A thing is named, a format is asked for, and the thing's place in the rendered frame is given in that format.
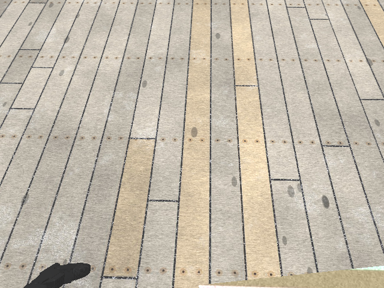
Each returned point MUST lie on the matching robot left hand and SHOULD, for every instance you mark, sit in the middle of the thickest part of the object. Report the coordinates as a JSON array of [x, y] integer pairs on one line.
[[57, 275]]

